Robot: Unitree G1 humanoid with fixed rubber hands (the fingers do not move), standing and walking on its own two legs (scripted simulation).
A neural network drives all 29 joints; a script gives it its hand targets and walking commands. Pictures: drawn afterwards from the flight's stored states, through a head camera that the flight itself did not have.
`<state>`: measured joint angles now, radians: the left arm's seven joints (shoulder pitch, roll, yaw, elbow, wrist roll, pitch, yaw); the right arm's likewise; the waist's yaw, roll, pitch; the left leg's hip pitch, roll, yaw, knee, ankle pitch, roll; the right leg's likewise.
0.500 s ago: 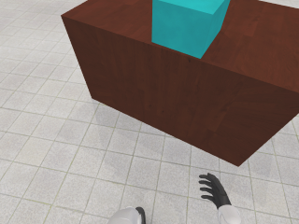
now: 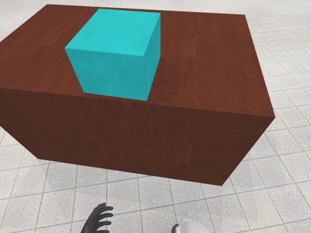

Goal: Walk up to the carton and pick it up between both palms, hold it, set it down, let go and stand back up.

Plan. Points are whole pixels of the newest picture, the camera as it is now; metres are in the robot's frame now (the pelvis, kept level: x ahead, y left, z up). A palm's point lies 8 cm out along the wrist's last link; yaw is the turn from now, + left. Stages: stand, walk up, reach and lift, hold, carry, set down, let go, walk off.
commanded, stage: walk up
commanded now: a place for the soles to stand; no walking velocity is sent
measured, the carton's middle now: (122, 52) +0.72 +0.11 +0.05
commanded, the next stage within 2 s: none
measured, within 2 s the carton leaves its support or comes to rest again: neither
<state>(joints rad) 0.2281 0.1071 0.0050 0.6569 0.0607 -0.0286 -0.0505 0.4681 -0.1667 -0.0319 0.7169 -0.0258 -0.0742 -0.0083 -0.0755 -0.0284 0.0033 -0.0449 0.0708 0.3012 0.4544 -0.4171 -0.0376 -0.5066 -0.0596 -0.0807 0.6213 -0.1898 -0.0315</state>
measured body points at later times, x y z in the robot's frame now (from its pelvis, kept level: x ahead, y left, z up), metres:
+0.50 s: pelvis +0.20 -0.02 +0.01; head +0.22 -0.02 +0.46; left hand +0.22 +0.20 -0.12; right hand +0.35 -0.21 -0.11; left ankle +0.34 +0.07 -0.71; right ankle +0.11 -0.09 -0.73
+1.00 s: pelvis +0.24 -0.02 -0.01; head +0.26 -0.04 +0.44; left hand +0.38 +0.20 -0.11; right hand +0.39 -0.26 -0.12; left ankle +0.34 +0.06 -0.72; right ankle +0.25 -0.11 -0.73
